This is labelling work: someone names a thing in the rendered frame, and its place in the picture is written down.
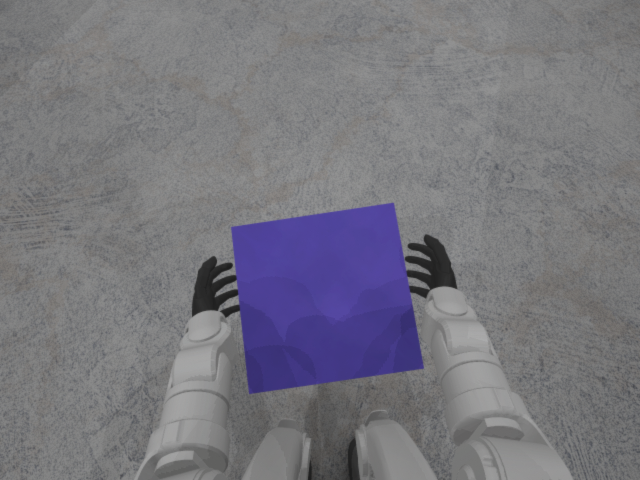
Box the carton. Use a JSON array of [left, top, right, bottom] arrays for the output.
[[231, 203, 424, 394]]

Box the robot left hand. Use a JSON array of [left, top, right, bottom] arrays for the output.
[[192, 256, 240, 318]]

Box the robot right forearm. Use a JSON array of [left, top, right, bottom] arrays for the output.
[[421, 287, 573, 480]]

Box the right robot thigh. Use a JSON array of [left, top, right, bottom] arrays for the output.
[[355, 419, 438, 480]]

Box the left robot shin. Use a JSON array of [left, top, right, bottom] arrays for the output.
[[265, 418, 303, 437]]

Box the robot right hand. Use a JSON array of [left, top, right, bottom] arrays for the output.
[[405, 234, 458, 299]]

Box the robot right upper arm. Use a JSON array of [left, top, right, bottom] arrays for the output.
[[451, 436, 572, 480]]

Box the robot left forearm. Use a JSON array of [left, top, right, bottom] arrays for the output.
[[134, 310, 239, 480]]

